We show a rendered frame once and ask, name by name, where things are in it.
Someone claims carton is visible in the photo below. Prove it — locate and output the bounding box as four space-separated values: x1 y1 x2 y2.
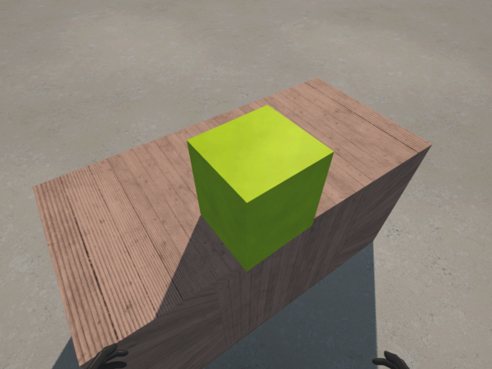
187 105 334 272

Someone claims pedestal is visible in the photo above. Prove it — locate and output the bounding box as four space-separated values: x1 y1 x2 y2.
33 78 432 369

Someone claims robot right hand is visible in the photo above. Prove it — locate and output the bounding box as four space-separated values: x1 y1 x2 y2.
372 351 410 369

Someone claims robot left hand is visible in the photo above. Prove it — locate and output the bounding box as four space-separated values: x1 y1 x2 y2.
86 343 128 369

